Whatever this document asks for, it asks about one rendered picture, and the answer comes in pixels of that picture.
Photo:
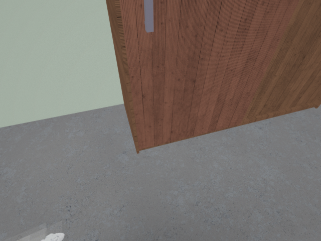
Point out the wardrobe door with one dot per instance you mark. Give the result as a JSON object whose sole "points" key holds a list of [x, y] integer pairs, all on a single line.
{"points": [[293, 76], [199, 69]]}

